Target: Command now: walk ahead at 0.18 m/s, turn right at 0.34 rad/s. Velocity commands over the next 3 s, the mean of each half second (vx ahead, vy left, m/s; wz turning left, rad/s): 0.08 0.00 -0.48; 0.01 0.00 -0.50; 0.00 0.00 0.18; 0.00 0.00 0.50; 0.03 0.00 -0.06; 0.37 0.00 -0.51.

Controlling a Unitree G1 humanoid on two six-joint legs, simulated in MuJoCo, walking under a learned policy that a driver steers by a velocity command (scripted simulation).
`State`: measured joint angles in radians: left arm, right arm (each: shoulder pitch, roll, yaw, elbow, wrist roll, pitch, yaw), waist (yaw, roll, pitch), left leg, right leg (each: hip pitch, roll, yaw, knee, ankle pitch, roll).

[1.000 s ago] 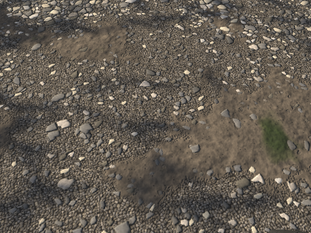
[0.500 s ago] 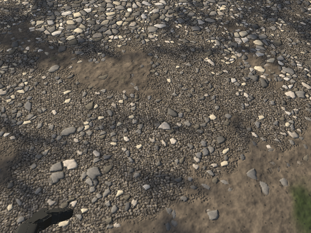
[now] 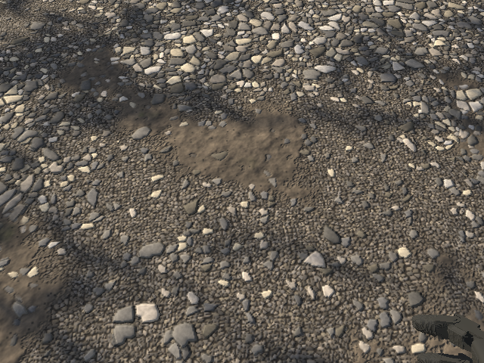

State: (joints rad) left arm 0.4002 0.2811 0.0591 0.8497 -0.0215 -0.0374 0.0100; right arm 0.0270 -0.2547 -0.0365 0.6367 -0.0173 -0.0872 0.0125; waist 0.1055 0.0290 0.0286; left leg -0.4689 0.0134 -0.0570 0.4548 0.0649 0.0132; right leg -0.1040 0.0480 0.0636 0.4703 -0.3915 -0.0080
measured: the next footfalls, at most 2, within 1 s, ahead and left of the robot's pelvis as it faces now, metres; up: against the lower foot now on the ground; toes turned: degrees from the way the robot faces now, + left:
right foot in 0.40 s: +0.08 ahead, -0.13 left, +0.00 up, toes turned -16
left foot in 0.86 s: +0.17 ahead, +0.07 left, +0.00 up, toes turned -35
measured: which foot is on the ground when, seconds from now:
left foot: down 0.00-0.40, up 0.42-0.84, down 0.86-1.00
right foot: down 0.00-0.00, up 0.02-0.38, down 0.40-0.86, up 0.88-1.00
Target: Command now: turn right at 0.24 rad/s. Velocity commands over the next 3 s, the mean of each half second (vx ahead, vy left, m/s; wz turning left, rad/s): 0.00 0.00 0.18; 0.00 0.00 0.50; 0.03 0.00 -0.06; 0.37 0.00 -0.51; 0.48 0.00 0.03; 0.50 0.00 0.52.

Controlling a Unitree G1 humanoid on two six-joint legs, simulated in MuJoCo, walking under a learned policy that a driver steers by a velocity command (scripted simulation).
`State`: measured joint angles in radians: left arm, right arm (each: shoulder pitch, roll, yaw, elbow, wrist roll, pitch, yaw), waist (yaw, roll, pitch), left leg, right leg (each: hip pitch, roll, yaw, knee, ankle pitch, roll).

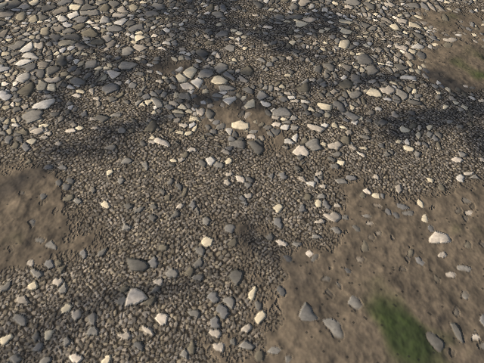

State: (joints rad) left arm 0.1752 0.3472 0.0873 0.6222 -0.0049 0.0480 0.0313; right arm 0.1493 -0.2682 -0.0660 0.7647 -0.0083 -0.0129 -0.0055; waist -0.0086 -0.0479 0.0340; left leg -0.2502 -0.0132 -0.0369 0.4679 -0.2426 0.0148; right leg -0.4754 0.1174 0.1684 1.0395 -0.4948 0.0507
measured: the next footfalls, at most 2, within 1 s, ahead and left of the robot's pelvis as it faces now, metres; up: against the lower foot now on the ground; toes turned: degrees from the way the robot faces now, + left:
right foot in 0.18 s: +0.02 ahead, -0.15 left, +0.00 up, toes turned +5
left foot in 0.50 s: +0.01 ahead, +0.10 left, +0.00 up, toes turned +12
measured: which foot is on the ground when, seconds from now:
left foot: down 0.00-0.22, up 0.24-0.48, down 0.50-1.00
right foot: up 0.00-0.16, down 0.18-0.50, up 0.52-1.00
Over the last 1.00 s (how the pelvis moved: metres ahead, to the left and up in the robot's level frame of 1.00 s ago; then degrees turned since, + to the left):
0.07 0.00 0.01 -32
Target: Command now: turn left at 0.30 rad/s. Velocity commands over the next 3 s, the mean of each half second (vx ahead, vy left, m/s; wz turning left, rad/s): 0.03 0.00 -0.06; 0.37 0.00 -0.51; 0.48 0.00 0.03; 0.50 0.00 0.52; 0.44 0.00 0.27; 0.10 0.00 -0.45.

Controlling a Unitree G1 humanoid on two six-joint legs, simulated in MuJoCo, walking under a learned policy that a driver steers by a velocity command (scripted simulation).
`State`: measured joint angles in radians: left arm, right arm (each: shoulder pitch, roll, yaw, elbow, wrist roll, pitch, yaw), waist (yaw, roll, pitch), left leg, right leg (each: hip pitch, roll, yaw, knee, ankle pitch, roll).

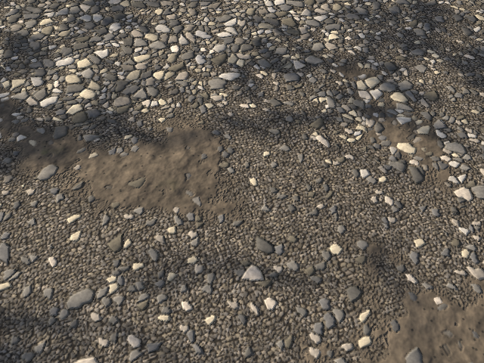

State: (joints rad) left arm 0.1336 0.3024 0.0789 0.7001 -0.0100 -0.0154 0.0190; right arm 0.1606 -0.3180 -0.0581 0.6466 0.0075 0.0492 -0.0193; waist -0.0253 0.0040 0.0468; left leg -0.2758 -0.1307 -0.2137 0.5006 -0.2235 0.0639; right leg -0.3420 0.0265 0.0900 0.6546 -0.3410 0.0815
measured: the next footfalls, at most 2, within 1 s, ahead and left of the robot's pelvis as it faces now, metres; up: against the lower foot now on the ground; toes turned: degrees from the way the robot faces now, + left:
right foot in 0.04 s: +0.05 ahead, -0.14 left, +0.00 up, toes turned +5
left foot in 0.32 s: +0.02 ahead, +0.12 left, +0.00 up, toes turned -5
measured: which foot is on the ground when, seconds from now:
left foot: down 0.00-0.06, up 0.08-0.30, down 0.32-0.70, up 0.72-1.00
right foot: up 0.00-0.02, down 0.04-0.38, up 0.40-0.68, down 0.70-1.00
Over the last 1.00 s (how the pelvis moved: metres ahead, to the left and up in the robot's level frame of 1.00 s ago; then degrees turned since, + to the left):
-0.01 0.01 0.00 26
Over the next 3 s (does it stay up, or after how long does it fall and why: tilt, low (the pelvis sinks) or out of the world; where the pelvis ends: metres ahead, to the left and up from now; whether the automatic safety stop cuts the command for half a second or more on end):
stays up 1.08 -0.25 -0.01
